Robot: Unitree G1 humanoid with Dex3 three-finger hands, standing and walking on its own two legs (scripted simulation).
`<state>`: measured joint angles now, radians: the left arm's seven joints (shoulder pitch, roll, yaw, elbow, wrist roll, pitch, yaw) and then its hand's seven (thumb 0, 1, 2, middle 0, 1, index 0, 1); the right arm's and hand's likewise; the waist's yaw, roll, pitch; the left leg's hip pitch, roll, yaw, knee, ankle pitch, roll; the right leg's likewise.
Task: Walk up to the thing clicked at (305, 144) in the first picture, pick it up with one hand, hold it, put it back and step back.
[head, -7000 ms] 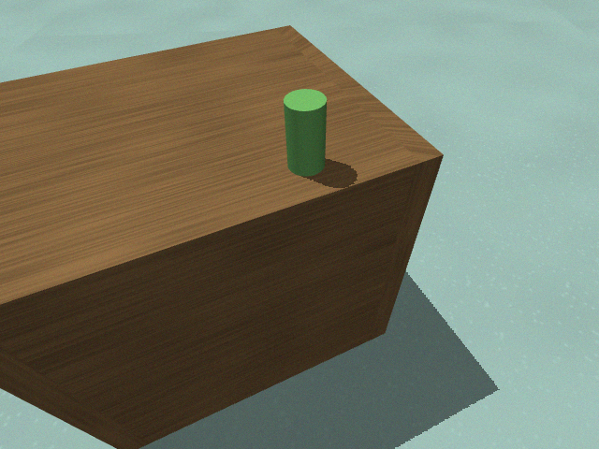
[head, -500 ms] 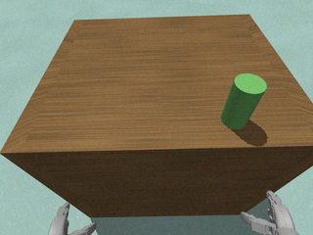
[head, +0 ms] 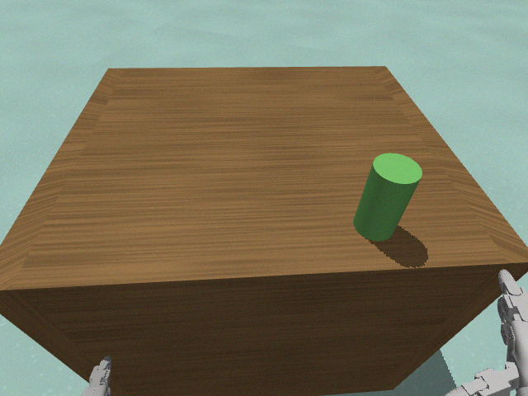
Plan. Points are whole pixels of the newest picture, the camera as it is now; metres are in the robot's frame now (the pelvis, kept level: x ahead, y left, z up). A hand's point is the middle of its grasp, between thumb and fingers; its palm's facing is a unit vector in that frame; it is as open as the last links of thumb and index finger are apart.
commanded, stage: rise first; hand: right
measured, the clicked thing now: (384, 199) +0.41 -0.20 +0.09
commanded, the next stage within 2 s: go down in 1.12 s
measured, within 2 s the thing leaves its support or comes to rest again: neither
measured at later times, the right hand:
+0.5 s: hand (526, 335) +0.17 -0.27 +0.13, palm faces +0.39 +0.82 -0.42, open 17.7 cm
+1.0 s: hand out of the picture +0.16 -0.27 +0.17, palm faces +0.43 +0.79 -0.44, open 17.7 cm
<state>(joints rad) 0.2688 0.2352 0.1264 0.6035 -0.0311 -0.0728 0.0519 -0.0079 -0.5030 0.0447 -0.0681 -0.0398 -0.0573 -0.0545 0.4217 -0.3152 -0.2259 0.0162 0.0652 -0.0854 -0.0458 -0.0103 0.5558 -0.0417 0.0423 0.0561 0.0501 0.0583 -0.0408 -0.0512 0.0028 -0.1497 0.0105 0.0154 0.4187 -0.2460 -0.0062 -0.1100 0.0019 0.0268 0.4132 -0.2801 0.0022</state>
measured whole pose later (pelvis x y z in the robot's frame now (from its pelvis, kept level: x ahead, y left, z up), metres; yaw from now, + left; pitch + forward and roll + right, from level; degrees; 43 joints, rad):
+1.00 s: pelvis -0.03 +0.00 +0.00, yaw -1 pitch -5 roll +0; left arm 0.26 0.21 0.17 0.62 -0.03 -0.12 0.03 -0.01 -0.55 0.06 -0.06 -0.04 -0.05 -0.06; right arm 0.39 -0.37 -0.41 -0.26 0.06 -0.31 -0.01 -0.02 0.61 -0.04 0.05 0.06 0.06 0.06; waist -0.06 -0.05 0.06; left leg -0.13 0.02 0.03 0.41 -0.20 0.00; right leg -0.09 0.01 0.04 0.41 -0.23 0.00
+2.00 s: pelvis -0.02 -0.01 +0.00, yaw +0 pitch -1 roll +0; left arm 0.22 0.23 0.05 0.73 -0.02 -0.15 0.14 -0.01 -0.54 0.05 -0.06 -0.04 -0.05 -0.05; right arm -0.07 -0.55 -0.56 0.25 0.23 -0.11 0.39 -0.01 0.54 -0.04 0.06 0.04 0.06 0.04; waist -0.03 -0.05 -0.02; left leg -0.19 0.02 0.01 0.43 -0.22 -0.01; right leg -0.15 0.01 0.02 0.43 -0.26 0.00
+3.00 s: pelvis -0.02 +0.00 -0.01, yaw +0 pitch +4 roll +1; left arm 0.24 0.26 -0.06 0.67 0.00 -0.26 0.22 -0.01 -0.56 0.08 -0.06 -0.05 -0.05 -0.06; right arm -0.54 -0.83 -0.61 0.87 0.24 0.04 0.62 -0.02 0.55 -0.04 0.06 0.04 0.06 0.04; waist 0.02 -0.02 -0.07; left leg -0.31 0.00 0.03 0.47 -0.22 -0.01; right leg -0.30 0.00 0.04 0.52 -0.28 0.00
